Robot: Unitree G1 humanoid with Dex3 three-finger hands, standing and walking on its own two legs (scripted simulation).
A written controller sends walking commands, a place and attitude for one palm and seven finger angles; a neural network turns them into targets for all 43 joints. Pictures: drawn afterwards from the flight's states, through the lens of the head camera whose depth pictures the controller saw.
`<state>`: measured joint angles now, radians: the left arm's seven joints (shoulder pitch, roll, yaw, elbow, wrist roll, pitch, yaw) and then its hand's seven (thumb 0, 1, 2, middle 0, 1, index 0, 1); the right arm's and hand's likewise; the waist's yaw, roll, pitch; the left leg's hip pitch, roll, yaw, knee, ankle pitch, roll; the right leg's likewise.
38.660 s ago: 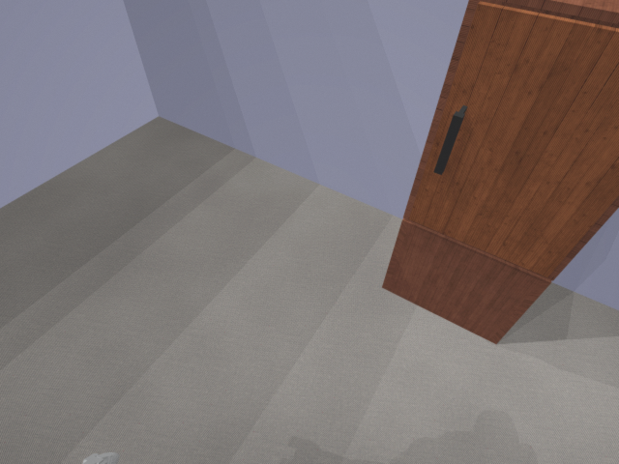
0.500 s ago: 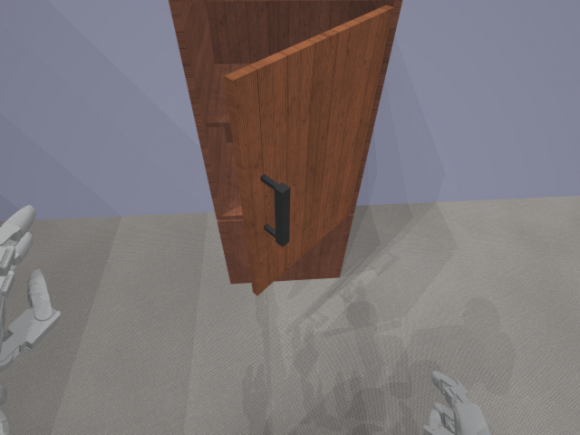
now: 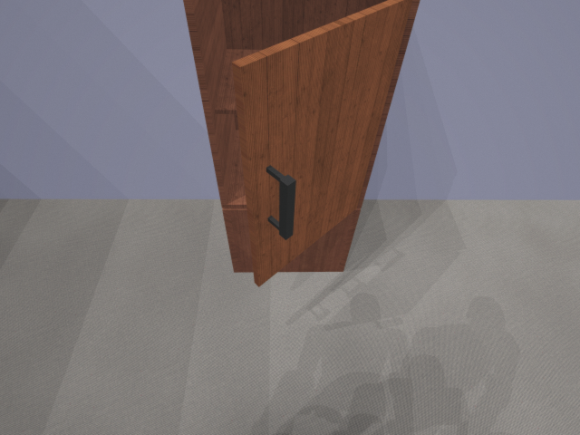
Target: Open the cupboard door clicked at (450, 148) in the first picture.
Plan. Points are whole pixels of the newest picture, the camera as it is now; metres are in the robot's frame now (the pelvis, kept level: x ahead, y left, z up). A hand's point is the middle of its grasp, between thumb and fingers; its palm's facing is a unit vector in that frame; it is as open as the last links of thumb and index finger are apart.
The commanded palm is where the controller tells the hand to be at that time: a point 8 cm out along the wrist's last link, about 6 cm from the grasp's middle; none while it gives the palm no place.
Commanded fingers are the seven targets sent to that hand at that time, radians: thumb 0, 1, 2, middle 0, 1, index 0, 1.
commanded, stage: let the arm hang, fingers relaxed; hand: left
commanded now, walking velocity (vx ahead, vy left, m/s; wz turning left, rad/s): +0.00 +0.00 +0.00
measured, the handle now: (279, 203) +0.52 +0.06 -0.03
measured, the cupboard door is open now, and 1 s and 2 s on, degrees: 42 42 42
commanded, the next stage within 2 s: look to check the result in 0.58 s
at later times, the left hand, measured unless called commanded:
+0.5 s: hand out of the picture +0.00 +0.13 -0.18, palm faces +0.06 -0.99 -0.15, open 7.3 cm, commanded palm none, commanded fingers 0.00 0.90 0.90 -0.20 -0.30 -0.20 -0.30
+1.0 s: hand out of the picture -0.02 +0.13 -0.18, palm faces +0.08 -0.98 -0.17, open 7.4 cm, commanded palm none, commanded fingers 0.00 0.90 0.90 -0.20 -0.30 -0.20 -0.30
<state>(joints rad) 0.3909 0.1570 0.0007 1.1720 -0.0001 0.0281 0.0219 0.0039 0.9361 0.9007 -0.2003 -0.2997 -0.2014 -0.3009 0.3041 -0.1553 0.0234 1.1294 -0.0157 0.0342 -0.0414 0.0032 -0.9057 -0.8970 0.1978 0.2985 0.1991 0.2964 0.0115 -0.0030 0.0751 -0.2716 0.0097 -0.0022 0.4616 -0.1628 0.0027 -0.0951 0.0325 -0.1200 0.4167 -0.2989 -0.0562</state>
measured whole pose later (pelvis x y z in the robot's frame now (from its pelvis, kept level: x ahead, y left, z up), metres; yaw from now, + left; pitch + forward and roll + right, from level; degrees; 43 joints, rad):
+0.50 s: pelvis +0.02 -0.02 +0.00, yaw -1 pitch -2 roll +1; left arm 0.33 0.09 0.01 1.14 0.00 -0.01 0.05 0.01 0.91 0.90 -0.20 -0.30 -0.20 -0.30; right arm 0.32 -0.10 0.02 1.16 -0.02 0.01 -0.05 0.00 -0.91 -0.90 0.20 0.30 0.20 0.30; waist 0.00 0.00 0.02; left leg -0.22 0.01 0.01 0.45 -0.19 -0.02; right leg -0.06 0.03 -0.11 0.43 -0.34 -0.07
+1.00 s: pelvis +0.03 -0.02 +0.00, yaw +0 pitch -2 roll +1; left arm 0.38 0.10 0.01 1.15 0.00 0.00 0.05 0.00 0.90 0.90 -0.20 -0.30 -0.20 -0.30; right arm 0.29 -0.12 0.02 1.15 -0.01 0.02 -0.06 0.00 -0.91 -0.90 0.20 0.30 0.20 0.30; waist 0.01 0.00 0.05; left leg -0.21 0.02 0.00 0.46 -0.22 -0.03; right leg -0.02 0.05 -0.12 0.40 -0.34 -0.08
